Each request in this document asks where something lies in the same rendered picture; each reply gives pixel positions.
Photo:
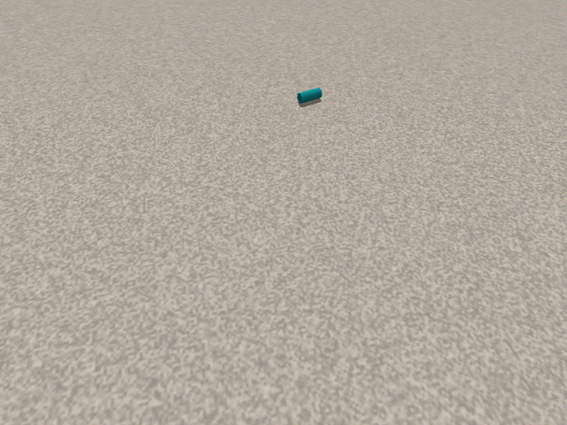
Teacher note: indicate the can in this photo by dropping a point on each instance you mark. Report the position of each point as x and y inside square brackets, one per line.
[309, 95]

